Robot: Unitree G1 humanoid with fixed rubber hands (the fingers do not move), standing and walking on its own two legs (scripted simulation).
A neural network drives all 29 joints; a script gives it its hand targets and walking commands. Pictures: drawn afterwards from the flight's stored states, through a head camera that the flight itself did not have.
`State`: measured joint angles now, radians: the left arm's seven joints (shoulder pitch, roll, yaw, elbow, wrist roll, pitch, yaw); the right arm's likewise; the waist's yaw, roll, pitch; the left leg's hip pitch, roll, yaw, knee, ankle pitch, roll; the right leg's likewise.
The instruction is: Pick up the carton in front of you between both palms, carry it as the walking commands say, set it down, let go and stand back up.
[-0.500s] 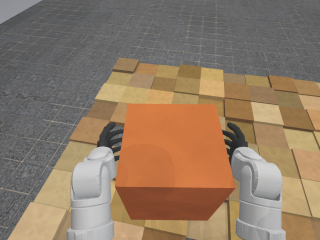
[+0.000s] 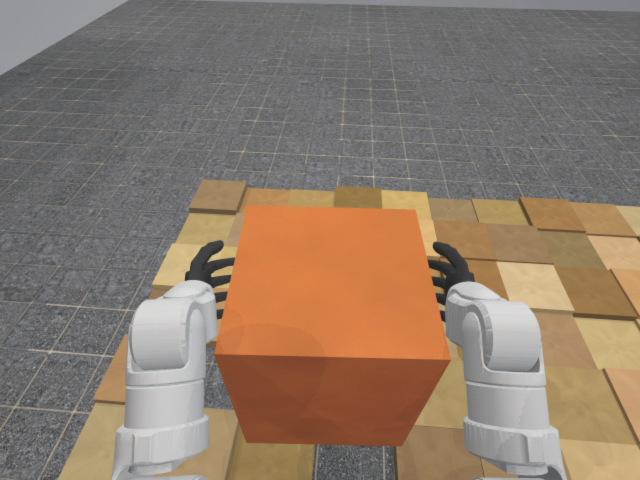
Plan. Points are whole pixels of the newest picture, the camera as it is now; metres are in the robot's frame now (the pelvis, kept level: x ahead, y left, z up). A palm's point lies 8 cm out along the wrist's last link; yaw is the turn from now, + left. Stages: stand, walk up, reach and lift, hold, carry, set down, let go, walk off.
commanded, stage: carry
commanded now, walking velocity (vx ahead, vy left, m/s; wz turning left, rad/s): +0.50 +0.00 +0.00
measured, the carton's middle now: (327, 330) +0.31 -0.01 +0.04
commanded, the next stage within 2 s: none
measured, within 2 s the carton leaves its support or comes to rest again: neither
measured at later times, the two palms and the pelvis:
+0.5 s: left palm (199, 178) +0.57 +0.18 +0.11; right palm (377, 159) +0.60 -0.12 +0.11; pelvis +0.21 -0.01 +0.00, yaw +1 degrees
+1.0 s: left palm (239, 142) +0.66 +0.12 +0.12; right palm (403, 133) +0.68 -0.18 +0.12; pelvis +0.31 -0.04 +0.00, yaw +4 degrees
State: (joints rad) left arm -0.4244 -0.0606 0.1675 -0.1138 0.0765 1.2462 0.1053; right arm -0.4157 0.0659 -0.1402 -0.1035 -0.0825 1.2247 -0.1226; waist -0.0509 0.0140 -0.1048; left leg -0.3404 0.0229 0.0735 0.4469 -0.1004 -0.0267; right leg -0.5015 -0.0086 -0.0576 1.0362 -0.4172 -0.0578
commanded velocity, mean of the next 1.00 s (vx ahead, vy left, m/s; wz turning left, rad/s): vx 0.00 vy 0.00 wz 0.00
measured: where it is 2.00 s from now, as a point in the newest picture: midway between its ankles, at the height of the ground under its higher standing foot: (336, 432)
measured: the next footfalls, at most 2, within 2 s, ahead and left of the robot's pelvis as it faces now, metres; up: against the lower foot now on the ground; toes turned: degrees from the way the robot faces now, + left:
right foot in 0.14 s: +0.20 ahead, -0.10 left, +0.02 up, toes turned -6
left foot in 0.48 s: +0.32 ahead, +0.07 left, +0.00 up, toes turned +6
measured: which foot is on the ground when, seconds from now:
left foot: down 0.00-0.18, up 0.20-0.46, down 0.48-1.00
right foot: up 0.00-0.12, down 0.14-0.50, up 0.52-0.74, down 0.76-1.00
